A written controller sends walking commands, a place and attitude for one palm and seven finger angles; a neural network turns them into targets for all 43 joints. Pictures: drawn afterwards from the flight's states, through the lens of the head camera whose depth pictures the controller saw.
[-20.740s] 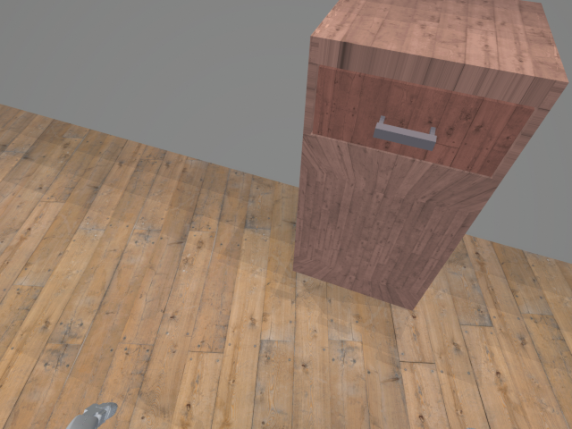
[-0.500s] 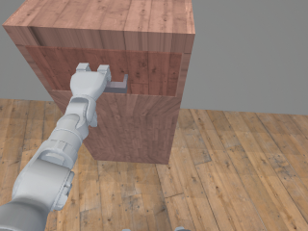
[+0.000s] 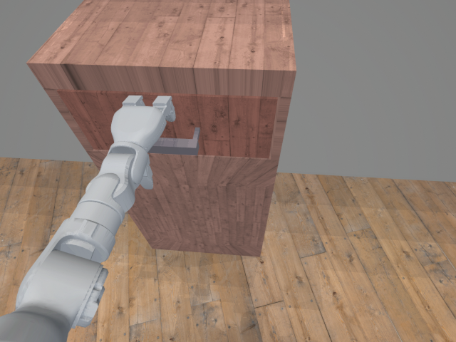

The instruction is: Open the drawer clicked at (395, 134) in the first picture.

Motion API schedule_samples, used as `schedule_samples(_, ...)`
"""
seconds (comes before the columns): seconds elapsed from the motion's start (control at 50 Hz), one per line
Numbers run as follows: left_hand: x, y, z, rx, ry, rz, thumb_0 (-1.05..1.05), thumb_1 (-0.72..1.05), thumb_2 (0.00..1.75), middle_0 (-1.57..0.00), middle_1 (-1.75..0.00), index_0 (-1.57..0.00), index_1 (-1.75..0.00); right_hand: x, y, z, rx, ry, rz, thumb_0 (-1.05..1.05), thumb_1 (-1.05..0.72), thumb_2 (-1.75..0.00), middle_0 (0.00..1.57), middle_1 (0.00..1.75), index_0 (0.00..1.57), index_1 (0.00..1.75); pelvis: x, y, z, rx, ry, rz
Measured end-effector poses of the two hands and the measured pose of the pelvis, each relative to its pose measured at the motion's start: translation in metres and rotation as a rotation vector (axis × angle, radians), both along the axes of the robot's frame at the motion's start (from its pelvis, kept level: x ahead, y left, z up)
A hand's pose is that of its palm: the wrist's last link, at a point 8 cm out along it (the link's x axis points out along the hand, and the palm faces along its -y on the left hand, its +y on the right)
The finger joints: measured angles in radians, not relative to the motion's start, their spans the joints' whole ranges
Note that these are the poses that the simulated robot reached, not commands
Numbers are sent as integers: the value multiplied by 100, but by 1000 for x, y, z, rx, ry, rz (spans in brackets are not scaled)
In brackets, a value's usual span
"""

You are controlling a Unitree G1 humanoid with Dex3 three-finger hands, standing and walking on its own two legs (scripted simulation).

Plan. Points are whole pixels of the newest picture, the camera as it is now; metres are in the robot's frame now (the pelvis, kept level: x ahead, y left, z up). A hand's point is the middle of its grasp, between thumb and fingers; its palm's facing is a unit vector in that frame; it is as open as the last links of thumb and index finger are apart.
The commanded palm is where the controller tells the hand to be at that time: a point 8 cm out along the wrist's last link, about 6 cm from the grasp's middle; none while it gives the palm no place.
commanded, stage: lift the fingers back up to retry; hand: left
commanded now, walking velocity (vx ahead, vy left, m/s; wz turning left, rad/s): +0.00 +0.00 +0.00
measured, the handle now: (169, 138) +0.52 +0.13 +0.04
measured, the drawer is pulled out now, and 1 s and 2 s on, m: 0.00 0.00 0.00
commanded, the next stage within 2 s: re-aim the fingers above the handle in 0.30 s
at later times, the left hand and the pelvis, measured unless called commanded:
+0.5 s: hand (146, 150) +0.44 +0.15 +0.09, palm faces -0.01 -0.04 -1.00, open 13.8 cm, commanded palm +0.43 +0.16 +0.15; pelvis +0.00 -0.02 +0.01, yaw +2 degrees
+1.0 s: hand (151, 142) +0.46 +0.15 +0.09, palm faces +0.00 -0.03 -1.00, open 13.8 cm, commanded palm +0.43 +0.16 +0.16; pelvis +0.00 -0.02 +0.01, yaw +0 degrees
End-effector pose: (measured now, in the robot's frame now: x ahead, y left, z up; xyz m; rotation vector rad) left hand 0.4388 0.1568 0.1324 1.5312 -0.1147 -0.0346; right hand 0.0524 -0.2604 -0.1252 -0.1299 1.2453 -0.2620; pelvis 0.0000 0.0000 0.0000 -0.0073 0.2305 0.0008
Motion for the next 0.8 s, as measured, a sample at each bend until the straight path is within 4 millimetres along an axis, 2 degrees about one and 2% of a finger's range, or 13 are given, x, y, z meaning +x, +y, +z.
schedule_samples(0.18,-1,-3,22,13,49,49,0,-49,30,-31,-120,-32,-120,36,3,6,33,-63,29,0,-91,-90,20,30,20,30,7,-5,7,8,-44,0)
schedule_samples(0.3,-10,-2,14,-1,119,22,0,-49,30,-31,-120,-32,-120,57,-2,15,14,-110,65,0,-91,-90,20,30,20,30,7,-11,9,14,-62,4)
schedule_samples(0.4,-20,-1,7,7,112,-33,0,-49,30,-32,-120,-32,-120,66,-8,19,-10,-129,89,0,-91,-90,20,30,20,30,5,-15,9,15,-62,13)
schedule_samples(0.5,-22,-1,11,5,57,-41,0,-49,30,-32,-120,-32,-120,65,-11,15,-11,-114,102,0,-91,-90,20,30,20,30,3,-17,8,14,-58,24)
schedule_samples(0.62,-9,1,15,24,47,20,0,-49,30,-32,-120,-32,-120,51,-11,9,5,-79,84,0,-91,-90,20,30,20,30,1,-18,8,15,-46,23)
schedule_samples(0.7,-3,-6,18,23,70,25,-1,-49,30,-32,-120,-32,-120,37,-10,6,17,-52,57,0,-91,-90,20,30,20,30,3,-17,8,15,-44,17)
schedule_samples(0.8,-1,-18,12,-2,111,-11,-1,-49,30,-31,-120,-32,-120,23,-10,5,17,-26,32,0,-91,-90,20,30,20,30,4,-16,9,18,-46,5)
